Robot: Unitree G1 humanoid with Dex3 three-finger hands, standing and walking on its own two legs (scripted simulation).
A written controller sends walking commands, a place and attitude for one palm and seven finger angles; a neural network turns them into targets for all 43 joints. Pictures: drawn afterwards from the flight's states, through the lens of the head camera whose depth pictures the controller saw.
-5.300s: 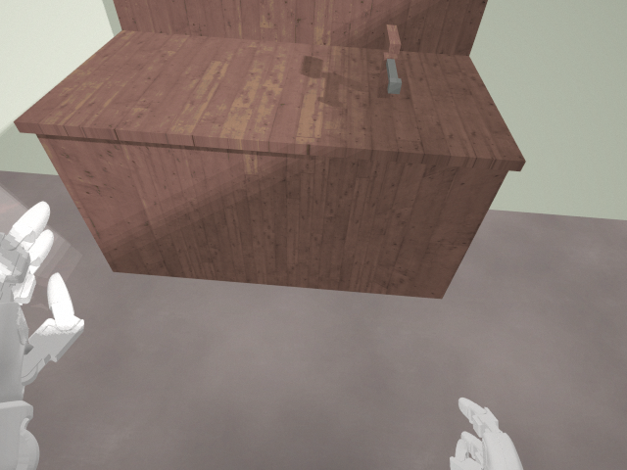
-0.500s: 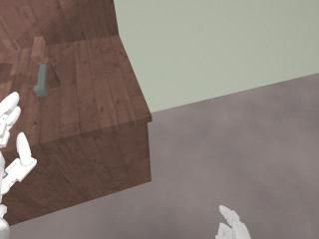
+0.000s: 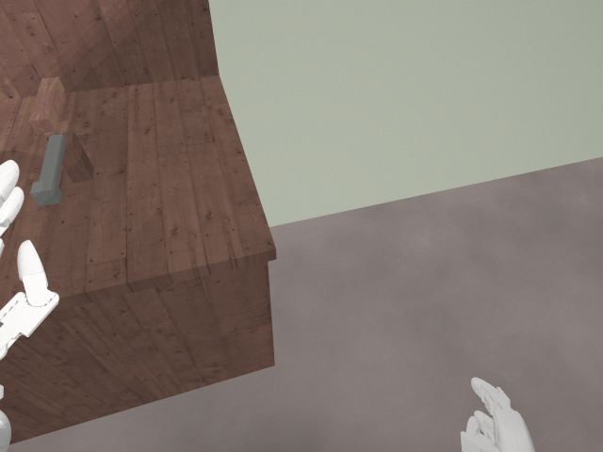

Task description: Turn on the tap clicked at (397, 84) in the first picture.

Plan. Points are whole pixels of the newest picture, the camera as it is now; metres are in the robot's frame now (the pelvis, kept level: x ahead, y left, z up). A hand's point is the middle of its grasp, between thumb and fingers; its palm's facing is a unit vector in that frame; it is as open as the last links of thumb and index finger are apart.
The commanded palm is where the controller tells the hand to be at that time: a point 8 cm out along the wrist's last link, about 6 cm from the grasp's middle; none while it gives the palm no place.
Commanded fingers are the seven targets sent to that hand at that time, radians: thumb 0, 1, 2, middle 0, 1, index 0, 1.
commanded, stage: come to a stop and stand still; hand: left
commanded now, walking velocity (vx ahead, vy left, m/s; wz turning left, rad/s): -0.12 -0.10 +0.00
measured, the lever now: (46, 192) +0.44 +0.42 +0.08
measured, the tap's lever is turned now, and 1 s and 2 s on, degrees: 0 0 0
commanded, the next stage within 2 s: look again from close up in 1.22 s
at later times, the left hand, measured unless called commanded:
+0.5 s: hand (80, 313) +0.21 +0.23 +0.16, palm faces +0.43 -0.82 -0.38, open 7.4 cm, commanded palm +0.16 +0.26 +0.19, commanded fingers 0.00 0.90 0.90 -0.20 -0.30 -0.20 -0.30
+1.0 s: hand (25, 318) +0.20 +0.28 +0.16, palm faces +0.35 -0.84 -0.41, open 7.4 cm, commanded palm +0.15 +0.30 +0.19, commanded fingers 0.00 0.90 0.90 -0.20 -0.30 -0.20 -0.30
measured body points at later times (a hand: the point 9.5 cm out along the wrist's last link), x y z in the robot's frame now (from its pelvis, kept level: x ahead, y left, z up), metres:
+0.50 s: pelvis +0.00 -0.03 +0.01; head +0.00 -0.04 +0.46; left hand +0.18 +0.27 +0.18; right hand +0.17 -0.26 -0.09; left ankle +0.04 +0.12 -0.73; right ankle +0.00 -0.11 -0.73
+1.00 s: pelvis -0.01 +0.02 +0.01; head +0.01 +0.05 +0.46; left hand +0.18 +0.32 +0.18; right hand +0.16 -0.19 -0.06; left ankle +0.03 +0.11 -0.73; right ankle +0.00 -0.11 -0.73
